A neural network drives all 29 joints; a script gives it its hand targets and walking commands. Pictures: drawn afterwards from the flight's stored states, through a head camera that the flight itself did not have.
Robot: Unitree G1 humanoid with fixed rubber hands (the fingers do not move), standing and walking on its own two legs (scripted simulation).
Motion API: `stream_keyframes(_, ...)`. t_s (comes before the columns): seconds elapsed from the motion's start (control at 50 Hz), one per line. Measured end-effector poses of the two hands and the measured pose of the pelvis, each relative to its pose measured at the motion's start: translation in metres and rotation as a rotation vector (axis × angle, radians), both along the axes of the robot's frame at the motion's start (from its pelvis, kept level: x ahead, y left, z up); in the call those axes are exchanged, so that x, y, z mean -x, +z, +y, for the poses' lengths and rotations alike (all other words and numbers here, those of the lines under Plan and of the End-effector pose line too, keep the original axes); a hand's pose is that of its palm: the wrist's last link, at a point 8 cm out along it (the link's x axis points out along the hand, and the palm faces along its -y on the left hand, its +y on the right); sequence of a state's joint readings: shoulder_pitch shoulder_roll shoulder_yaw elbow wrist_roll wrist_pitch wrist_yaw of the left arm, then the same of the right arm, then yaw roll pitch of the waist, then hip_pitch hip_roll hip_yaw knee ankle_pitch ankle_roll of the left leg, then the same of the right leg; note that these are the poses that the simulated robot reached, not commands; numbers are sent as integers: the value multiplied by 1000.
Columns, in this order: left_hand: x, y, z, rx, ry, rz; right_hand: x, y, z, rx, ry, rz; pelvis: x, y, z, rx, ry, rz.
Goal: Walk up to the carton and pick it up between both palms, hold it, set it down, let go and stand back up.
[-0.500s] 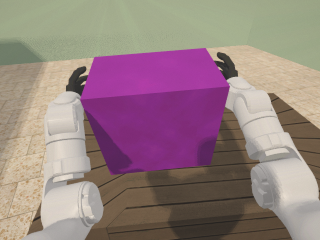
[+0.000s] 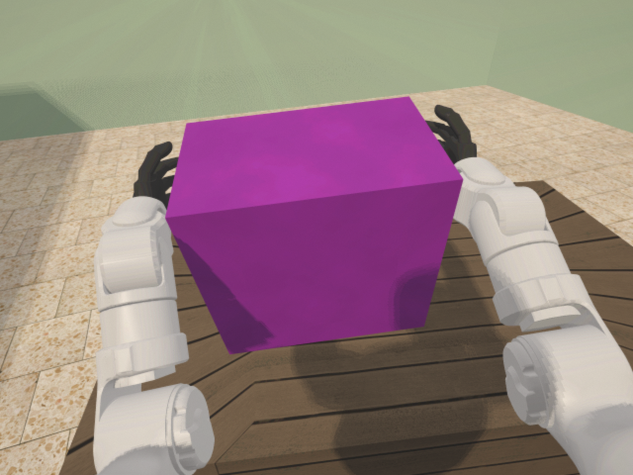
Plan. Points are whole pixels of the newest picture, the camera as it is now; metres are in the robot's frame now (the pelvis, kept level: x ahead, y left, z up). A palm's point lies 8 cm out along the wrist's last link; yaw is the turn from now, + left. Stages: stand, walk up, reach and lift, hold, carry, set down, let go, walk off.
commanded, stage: hold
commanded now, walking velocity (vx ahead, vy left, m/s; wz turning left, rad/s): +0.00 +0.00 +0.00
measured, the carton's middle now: (314, 232) +0.36 +0.00 +0.21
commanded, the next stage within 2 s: none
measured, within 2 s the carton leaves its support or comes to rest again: neither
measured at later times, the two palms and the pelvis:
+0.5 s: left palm (146, 198) +0.34 +0.18 +0.28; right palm (463, 164) +0.35 -0.18 +0.29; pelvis -0.02 -0.01 +0.00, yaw +0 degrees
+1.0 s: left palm (149, 217) +0.35 +0.19 +0.25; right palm (452, 169) +0.36 -0.17 +0.28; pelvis +0.00 +0.00 +0.00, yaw +1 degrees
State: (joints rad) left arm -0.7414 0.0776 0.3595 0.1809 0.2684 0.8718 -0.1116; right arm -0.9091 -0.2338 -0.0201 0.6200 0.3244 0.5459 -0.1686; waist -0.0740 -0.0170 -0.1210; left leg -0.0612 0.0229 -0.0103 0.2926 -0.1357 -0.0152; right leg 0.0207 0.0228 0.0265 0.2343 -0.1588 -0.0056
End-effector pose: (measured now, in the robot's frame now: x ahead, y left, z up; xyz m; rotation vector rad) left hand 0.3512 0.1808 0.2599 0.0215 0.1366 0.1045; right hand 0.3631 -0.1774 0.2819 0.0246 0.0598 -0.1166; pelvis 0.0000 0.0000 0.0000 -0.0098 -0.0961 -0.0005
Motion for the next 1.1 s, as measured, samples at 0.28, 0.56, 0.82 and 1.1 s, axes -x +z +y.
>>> stream_keyframes(0.28,11,5,2,23,3,-14,11,3,2,9,2,-12,12,0,-11,3,16,-5)
stream_keyframes(0.56,5,17,0,-6,-14,14,10,8,0,7,-13,15,16,0,-4,-2,8,8)
stream_keyframes(0.82,-6,-3,10,10,-3,27,-6,1,10,37,1,27,5,0,-1,1,5,21)
stream_keyframes(1.1,9,-3,-3,8,-8,-10,12,-1,-3,-2,-7,-8,1,-1,-2,0,7,-20)
